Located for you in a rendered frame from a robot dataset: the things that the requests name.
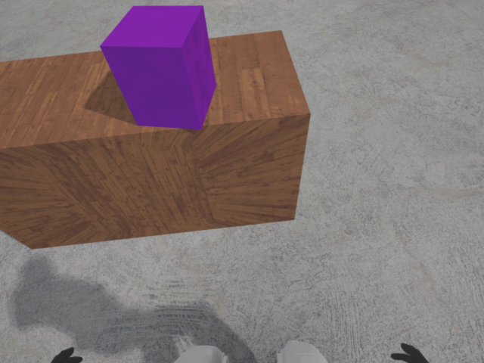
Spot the carton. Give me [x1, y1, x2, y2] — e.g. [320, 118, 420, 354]
[100, 5, 216, 129]

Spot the pedestal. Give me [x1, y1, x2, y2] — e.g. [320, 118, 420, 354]
[0, 30, 311, 250]

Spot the robot left thigh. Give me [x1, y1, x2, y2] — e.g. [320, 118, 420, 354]
[174, 346, 229, 363]

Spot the robot right thigh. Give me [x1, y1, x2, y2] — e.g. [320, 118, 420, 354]
[277, 342, 328, 363]

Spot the robot thigh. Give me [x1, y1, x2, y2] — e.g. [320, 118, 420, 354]
[277, 342, 328, 363]
[174, 346, 229, 363]

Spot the robot left hand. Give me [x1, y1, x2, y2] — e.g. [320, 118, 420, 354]
[51, 347, 82, 363]

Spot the robot right hand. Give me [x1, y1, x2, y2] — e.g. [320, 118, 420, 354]
[391, 343, 429, 363]

